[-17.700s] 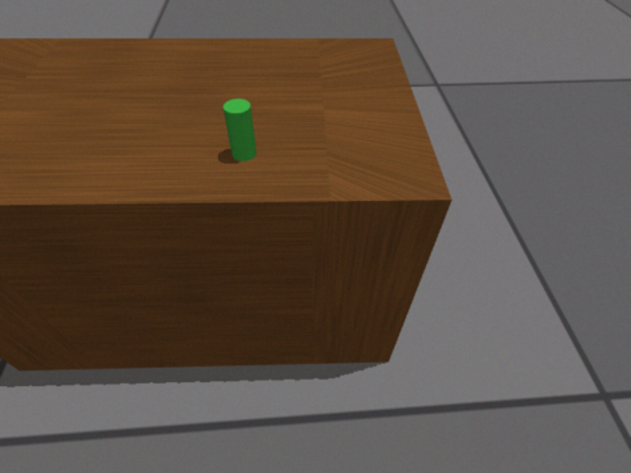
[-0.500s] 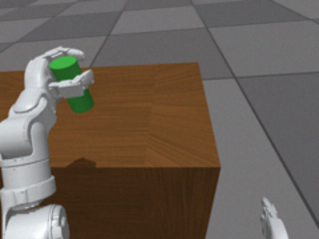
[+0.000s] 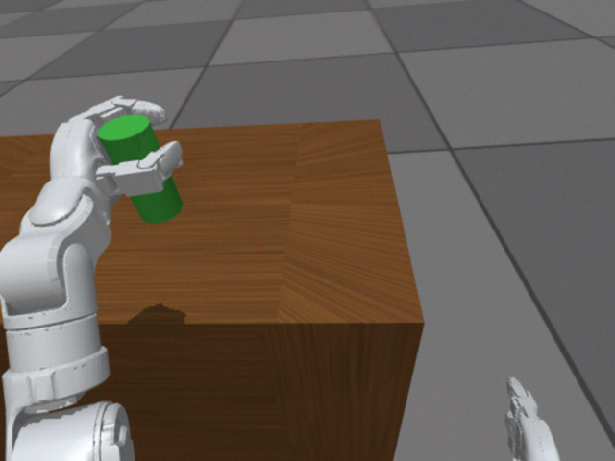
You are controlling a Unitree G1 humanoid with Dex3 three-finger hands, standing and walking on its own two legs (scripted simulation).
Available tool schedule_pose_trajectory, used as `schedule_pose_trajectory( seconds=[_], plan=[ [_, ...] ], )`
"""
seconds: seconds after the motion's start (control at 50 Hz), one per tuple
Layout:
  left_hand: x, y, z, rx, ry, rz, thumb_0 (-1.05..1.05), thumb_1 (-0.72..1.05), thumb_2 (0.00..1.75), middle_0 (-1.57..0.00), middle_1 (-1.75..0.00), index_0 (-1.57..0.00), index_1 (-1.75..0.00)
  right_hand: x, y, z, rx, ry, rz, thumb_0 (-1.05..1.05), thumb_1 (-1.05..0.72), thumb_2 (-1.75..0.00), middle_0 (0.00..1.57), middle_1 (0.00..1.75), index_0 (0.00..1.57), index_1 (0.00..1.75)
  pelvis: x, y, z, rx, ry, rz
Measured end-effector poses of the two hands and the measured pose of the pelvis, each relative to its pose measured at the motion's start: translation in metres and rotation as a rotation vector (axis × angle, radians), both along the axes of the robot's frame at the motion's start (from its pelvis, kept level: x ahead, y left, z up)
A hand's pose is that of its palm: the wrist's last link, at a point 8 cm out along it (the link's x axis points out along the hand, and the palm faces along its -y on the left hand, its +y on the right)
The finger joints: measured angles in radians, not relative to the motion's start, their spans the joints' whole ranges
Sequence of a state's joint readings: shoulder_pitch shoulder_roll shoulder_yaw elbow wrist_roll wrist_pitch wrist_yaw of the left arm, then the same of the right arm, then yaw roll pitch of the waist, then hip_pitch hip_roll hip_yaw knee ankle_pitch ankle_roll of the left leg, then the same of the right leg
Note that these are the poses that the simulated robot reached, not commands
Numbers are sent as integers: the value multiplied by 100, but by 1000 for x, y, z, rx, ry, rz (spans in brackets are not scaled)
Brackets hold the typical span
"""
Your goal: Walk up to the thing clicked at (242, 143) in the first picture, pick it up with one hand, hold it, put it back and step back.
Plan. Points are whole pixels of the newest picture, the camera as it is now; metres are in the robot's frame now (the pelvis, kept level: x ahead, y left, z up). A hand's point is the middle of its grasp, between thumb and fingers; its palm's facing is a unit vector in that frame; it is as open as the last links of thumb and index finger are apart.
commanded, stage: hold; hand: left
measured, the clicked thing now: (144, 172) +0.35 +0.18 +0.26
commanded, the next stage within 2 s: crouch in 0.50 s
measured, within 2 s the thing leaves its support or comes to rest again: neither
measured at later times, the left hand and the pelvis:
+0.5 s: hand (151, 156) +0.35 +0.17 +0.28, palm faces +0.18 -0.98 +0.02, open 6.8 cm; pelvis +0.00 +0.00 +0.00, yaw +0 degrees
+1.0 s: hand (159, 180) +0.39 +0.19 +0.23, palm faces +0.22 -0.98 +0.03, open 6.8 cm; pelvis -0.01 +0.00 +0.00, yaw +0 degrees
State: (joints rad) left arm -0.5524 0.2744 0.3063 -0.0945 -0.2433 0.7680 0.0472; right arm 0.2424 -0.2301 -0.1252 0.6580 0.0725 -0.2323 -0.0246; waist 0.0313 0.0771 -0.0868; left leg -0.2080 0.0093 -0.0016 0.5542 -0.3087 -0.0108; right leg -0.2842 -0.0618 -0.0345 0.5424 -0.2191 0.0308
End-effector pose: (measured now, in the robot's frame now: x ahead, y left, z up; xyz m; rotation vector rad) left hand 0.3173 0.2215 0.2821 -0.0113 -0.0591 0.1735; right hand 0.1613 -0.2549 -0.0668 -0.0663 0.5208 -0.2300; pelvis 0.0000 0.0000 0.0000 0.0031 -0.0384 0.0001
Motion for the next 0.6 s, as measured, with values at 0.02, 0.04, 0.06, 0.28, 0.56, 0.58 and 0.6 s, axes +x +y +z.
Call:
schedule_pose_trajectory(
  seconds=[0.02, 0.04, 0.06, 0.28, 0.56, 0.58, 0.6],
  plan=[
    [0, -1, -1, -2, 0, -3, 0, -2, 115, -91, -114, -91, -111, 1, 0, 0, 1, -1, -1, -1, 55, -5, 6, 5, 5, 5, 0, 0, 0, 0, 0, 0],
    [0, -2, -1, -4, -2, -5, 0, -2, 115, -91, -114, -91, -111, 1, 0, 0, 1, -3, -2, -1, 55, -5, 6, 5, 5, 5, 0, 0, 0, 0, 0, 0],
    [0, -2, -1, -4, -3, -6, 0, -2, 115, -91, -114, -91, -111, 2, 0, 0, 2, -4, -4, -1, 55, -5, 6, 5, 5, 5, 0, 0, 0, 0, 0, 0],
    [0, 1, 5, -2, -17, 12, 0, -2, 115, -91, -114, -91, -112, 2, 3, -1, 11, -2, 1, -1, 54, -6, 6, 5, 5, 5, 1, 0, 0, -1, -1, 0],
    [1, -1, 0, -6, -12, 15, 0, -2, 115, -91, -114, -91, -112, 2, 2, -2, 10, 1, -5, -1, 54, -5, 6, 5, 5, 5, 1, 0, 0, 0, 0, -1],
    [0, -1, 1, -5, -18, 16, 0, -2, 115, -91, -114, -91, -112, 2, 1, -1, 8, 0, -7, -1, 54, -6, 6, 5, 5, 5, 1, 0, 0, 0, 0, -1],
    [0, 0, 3, -5, -22, 17, 0, -2, 115, -91, -114, -91, -112, 2, 1, -1, 7, -1, -7, -1, 54, -6, 6, 5, 5, 5, 1, 0, 0, 0, -1, -1]
  ],
)
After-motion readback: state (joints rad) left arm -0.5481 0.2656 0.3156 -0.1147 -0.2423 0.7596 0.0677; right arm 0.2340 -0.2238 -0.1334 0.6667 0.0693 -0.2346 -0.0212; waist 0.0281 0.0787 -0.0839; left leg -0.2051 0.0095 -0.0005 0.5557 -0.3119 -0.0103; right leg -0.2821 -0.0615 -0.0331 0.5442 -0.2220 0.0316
